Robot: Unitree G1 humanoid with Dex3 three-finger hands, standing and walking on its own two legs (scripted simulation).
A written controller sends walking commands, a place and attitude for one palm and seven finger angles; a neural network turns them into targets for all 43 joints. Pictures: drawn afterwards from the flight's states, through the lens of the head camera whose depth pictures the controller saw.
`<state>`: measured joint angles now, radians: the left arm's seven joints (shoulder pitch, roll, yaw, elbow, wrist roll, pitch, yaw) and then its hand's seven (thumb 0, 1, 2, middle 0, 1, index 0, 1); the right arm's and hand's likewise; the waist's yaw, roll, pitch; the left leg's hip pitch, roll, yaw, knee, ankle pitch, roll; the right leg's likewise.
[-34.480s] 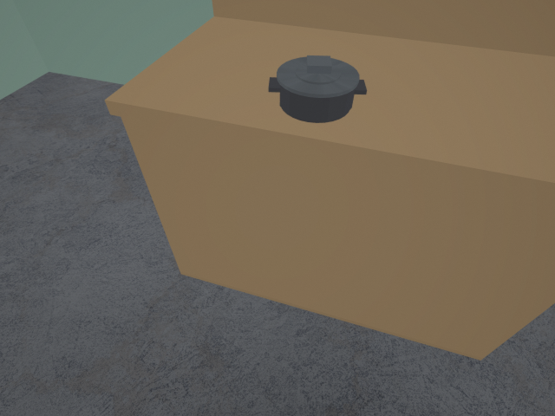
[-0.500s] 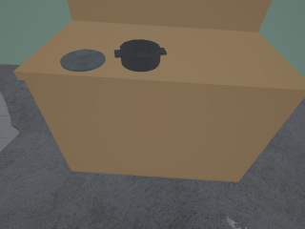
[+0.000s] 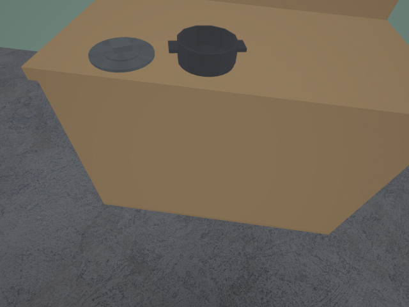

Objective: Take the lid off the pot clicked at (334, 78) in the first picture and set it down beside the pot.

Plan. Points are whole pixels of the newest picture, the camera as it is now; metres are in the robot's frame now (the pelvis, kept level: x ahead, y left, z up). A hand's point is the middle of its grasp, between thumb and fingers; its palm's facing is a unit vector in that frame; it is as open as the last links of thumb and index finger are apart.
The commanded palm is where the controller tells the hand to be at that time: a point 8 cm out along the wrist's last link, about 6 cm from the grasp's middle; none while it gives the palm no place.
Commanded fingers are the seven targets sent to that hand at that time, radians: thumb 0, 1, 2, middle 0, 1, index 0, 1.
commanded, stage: stop stepping back and stand still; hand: left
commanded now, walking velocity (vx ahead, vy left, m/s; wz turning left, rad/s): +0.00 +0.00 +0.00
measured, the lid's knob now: (120, 45) +0.75 +0.26 +0.12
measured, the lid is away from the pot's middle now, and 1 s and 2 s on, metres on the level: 0.25 0.25 0.25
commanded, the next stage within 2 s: let the arm hang, fingers relaxed in 0.52 s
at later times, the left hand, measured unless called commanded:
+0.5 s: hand out of the picture +0.08 +0.18 -0.16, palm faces -0.01 -0.97 -0.23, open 7.2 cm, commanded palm none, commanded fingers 0.00 0.90 0.90 -0.20 -0.30 -0.20 -0.30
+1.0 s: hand out of the picture +0.07 +0.18 -0.16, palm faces -0.04 -0.98 -0.21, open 7.4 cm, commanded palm none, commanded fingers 0.00 0.90 0.90 -0.20 -0.30 -0.20 -0.30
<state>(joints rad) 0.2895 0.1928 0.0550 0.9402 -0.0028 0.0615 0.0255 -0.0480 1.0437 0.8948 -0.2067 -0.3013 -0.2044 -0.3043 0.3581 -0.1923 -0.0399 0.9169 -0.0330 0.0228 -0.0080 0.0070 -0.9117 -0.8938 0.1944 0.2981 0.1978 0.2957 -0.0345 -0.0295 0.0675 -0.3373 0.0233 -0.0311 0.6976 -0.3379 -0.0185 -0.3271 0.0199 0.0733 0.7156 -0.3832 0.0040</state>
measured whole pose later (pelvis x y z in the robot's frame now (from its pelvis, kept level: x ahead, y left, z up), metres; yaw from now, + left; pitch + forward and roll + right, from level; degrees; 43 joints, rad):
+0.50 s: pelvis +0.03 +0.00 +0.02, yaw -3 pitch -1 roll +0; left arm 0.20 0.16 0.03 1.08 0.01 0.00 0.04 0.02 0.95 0.90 -0.20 -0.30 -0.20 -0.30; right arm 0.27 -0.14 -0.05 1.05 -0.02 0.01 -0.03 0.02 -0.94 -0.89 0.20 0.30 0.20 0.30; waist -0.02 0.02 0.07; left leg -0.20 0.03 0.02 0.51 -0.29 -0.02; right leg -0.18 0.01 0.07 0.52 -0.32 0.01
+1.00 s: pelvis +0.03 +0.00 +0.02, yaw -4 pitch -1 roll +0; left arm 0.22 0.17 0.03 1.09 0.00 0.00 0.03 0.01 0.91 0.90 -0.20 -0.30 -0.20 -0.30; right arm 0.27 -0.13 -0.05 1.07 -0.01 0.01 -0.03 0.00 -0.91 -0.89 0.19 0.30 0.20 0.30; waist -0.03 0.00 0.08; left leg -0.17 0.04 0.04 0.49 -0.29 -0.01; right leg -0.15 0.02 0.09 0.47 -0.30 0.01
